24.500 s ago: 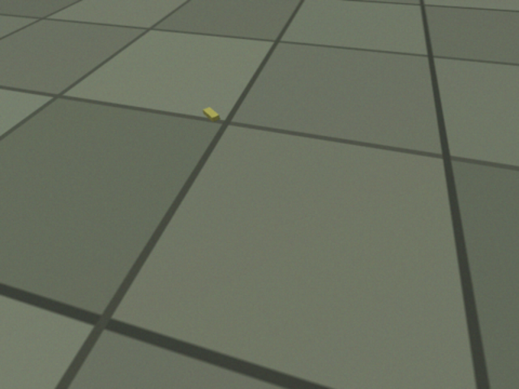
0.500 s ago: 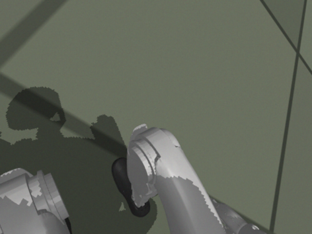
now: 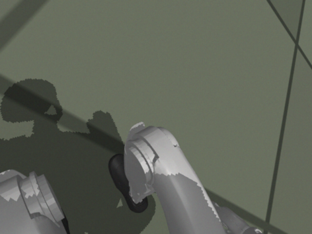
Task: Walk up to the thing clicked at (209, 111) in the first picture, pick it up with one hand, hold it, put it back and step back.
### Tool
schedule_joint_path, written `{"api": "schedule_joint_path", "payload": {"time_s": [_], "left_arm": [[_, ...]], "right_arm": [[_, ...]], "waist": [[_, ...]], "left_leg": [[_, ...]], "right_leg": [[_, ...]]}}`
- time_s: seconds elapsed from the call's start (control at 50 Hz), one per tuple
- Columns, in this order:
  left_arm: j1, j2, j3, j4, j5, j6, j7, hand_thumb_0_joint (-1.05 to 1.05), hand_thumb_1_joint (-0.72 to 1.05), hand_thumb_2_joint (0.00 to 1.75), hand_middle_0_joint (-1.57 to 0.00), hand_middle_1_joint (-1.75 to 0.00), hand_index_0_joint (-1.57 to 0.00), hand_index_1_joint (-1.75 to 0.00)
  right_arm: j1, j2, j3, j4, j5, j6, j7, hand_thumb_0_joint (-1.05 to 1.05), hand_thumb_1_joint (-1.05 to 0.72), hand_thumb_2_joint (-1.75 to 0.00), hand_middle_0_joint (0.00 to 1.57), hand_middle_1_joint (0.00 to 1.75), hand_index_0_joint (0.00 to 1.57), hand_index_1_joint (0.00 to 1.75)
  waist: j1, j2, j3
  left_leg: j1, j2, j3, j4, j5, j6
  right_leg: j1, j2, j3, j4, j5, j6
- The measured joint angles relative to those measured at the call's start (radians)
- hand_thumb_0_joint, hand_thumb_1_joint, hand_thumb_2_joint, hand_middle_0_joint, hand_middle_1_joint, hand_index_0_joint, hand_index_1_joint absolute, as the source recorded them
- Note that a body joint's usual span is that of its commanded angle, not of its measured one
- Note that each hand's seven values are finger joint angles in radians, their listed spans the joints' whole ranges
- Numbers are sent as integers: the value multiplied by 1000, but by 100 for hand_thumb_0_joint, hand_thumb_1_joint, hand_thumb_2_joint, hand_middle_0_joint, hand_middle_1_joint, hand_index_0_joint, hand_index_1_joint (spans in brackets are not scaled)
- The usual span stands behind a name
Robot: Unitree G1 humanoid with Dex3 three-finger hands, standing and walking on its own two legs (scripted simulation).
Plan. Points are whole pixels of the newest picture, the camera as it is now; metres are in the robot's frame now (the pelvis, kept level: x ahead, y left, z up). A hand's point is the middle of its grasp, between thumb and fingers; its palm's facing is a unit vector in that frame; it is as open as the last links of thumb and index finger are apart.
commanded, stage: close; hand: left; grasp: from above
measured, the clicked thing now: out of the picture +0.47 +0.36 -0.30
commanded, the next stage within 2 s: settle in 1.40 s
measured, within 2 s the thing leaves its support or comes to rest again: leaves its support in 1.82 s
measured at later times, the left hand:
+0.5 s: hand out of the picture +0.45 +0.35 -0.27, palm faces -0.45 -0.14 -0.88, open 10.5 cm
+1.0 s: hand out of the picture +0.45 +0.35 -0.26, palm faces -0.45 -0.15 -0.88, open 8.5 cm
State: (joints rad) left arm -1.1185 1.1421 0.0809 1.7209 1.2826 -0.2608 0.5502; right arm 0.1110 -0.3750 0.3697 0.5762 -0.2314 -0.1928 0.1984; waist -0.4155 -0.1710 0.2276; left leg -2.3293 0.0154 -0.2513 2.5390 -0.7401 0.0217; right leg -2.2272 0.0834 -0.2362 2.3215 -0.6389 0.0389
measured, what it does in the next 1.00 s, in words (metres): stands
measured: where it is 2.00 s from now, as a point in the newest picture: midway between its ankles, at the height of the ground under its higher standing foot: (99, 215)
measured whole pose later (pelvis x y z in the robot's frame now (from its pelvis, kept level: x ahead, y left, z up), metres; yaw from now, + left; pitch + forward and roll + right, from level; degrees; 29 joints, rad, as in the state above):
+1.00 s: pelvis +0.00 +0.00 +0.00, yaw +0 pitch +28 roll -17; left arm -1.14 1.16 0.05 1.72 1.28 -0.28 0.55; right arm 0.09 -0.37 0.39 0.56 -0.24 -0.18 0.18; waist -0.41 -0.18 0.24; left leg -2.32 0.02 -0.25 2.53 -0.73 0.03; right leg -2.22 0.09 -0.24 2.31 -0.63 0.04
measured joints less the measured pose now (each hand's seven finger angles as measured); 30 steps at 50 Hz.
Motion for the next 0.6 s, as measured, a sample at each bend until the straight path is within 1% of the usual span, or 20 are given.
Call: {"api": "schedule_joint_path", "payload": {"time_s": [0.04,0.12,0.16,0.28,0.36,0.4,0.48,0.54,0.6], "left_arm": [[2,-3,-3,-11,7,-9,-2,0,-24,79,-27,-89,-29,-87],[-3,1,-13,4,16,-20,18,0,-18,74,-30,-87,-33,-84],[-4,4,-22,17,22,-19,24,0,-15,71,-31,-86,-35,-83],[-9,-3,-30,19,36,-18,38,0,-7,63,-36,-82,-41,-78],[-17,0,-44,30,30,-8,47,0,-2,59,-40,-80,-44,-75],[-19,0,-38,26,29,-2,46,0,0,57,-41,-78,-46,-74],[-26,3,-38,25,12,8,42,0,4,53,-45,-75,-50,-70],[-28,2,-23,5,12,10,31,0,7,51,-48,-72,-53,-68],[-30,8,-18,4,8,14,29,0,11,48,-50,-70,-56,-65]], "right_arm": [[-3,1,4,-1,-1,3,1,0,-91,-90,20,30,20,30],[-17,4,9,-3,-3,6,2,0,-91,-90,20,30,20,30],[-24,7,8,-5,-4,5,0,0,-90,-90,20,30,20,30],[-28,13,7,-3,-7,-1,1,0,-90,-90,20,30,20,30],[-34,15,11,0,-9,-8,3,0,-90,-90,20,30,20,30],[-33,16,10,-1,-7,-13,1,0,-90,-90,20,30,20,30],[-36,13,15,4,-6,-18,2,0,-90,-90,20,30,20,30],[-29,11,16,5,-4,-19,1,0,-90,-90,20,30,20,30],[-26,9,19,4,-4,-13,2,0,-90,-90,20,30,20,30]], "waist": [[4,-3,-4],[5,-6,-12],[4,-7,-14],[10,-7,-22],[5,-8,-18],[4,-9,-16],[-2,-8,-8],[-2,-9,-5],[-7,-9,-3]], "left_leg": [[3,-1,-1,0,-1,-1],[5,-3,-6,3,1,0],[4,-2,-6,3,3,3],[0,-2,0,-1,7,4],[5,-2,1,-4,4,3],[4,-1,2,-6,4,3],[2,0,3,-8,4,4],[0,1,3,-8,4,3],[1,1,1,-6,3,2]], "right_leg": [[4,0,-1,0,-1,0],[9,-1,-5,-1,0,1],[10,0,-5,-2,2,3],[6,-1,-1,-4,4,3],[9,-2,1,-4,1,3],[8,-2,2,-6,1,3],[5,-1,2,-8,2,4],[2,0,3,-8,2,3],[2,0,1,-7,3,2]]}}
